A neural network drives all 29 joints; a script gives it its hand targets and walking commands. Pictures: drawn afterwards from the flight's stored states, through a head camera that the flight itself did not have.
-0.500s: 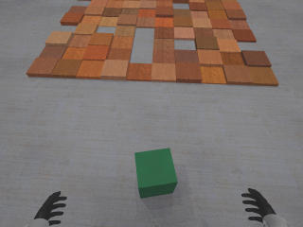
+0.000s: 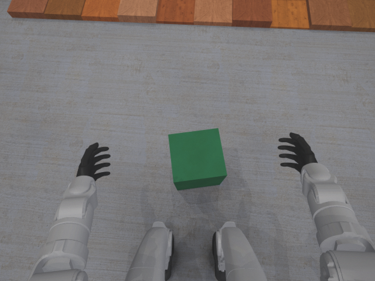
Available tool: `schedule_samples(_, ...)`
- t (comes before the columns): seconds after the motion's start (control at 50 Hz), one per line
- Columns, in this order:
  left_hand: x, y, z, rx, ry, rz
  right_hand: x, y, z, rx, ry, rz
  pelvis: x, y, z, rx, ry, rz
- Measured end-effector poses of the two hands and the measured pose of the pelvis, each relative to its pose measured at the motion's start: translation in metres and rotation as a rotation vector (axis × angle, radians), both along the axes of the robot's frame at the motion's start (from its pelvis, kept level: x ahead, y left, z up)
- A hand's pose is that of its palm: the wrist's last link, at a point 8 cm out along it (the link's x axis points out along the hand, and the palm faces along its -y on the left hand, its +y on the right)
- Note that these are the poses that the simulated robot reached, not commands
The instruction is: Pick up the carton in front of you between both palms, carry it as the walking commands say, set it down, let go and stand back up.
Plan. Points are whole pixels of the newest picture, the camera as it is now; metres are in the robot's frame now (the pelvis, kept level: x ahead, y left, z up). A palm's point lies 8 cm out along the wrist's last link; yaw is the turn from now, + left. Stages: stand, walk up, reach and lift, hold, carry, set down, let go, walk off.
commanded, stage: reach and lift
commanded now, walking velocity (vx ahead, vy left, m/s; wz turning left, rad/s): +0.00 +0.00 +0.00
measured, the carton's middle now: (196, 161) +0.48 -0.01 -0.58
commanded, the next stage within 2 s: none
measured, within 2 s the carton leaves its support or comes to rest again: neither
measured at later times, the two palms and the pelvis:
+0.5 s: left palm (128, 128) +0.46 +0.18 -0.15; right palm (266, 110) +0.52 -0.20 -0.15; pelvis -0.05 -0.01 -0.05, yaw +0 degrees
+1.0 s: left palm (144, 155) +0.45 +0.19 -0.38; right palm (247, 145) +0.49 -0.20 -0.39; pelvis -0.06 +0.00 -0.23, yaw +2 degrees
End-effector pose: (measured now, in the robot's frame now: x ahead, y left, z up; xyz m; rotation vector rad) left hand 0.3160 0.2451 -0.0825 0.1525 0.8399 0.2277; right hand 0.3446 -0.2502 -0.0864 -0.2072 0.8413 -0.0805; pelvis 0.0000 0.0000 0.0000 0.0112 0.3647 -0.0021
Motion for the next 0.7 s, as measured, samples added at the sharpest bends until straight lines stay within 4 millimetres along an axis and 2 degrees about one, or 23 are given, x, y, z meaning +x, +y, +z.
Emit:
schedule_samples(0.24,0.077,-0.036,-0.033,-0.062,-0.118,0.061,0.092,0.029,-0.028,0.073,-0.087,0.034,-0.049,-0.007,-0.035,0.009,0.18,-0.005)
schedule_samples(0.34,0.111,-0.05,-0.044,-0.082,-0.162,0.075,0.13,0.041,-0.037,0.103,-0.126,0.04,-0.057,-0.009,-0.046,0.013,0.257,-0.005)
schedule_samples(0.44,0.14,-0.061,-0.058,-0.091,-0.201,0.079,0.162,0.049,-0.05,0.12,-0.169,0.049,-0.053,-0.011,-0.052,0.018,0.336,-0.006)
schedule_samples(0.5,0.147,-0.063,-0.069,-0.09,-0.211,0.078,0.171,0.051,-0.062,0.124,-0.18,0.051,-0.047,-0.011,-0.053,0.02,0.381,-0.006)
schedule_samples(0.58,0.148,-0.063,-0.092,-0.087,-0.202,0.076,0.173,0.054,-0.085,0.127,-0.173,0.048,-0.036,-0.012,-0.057,0.022,0.441,-0.007)
schedule_samples(0.7,0.141,-0.063,-0.144,-0.092,-0.168,0.078,0.163,0.059,-0.139,0.124,-0.147,0.029,-0.026,-0.01,-0.086,0.026,0.528,-0.004)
